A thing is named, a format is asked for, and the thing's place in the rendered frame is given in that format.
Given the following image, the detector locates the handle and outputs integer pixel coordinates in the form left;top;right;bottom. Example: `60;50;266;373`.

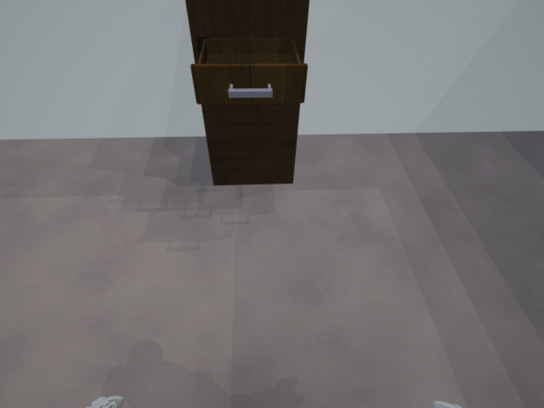
229;84;273;98

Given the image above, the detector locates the drawer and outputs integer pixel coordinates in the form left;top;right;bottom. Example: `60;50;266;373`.
190;39;308;105

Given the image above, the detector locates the cabinet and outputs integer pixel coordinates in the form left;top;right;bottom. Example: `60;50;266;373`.
185;0;309;185

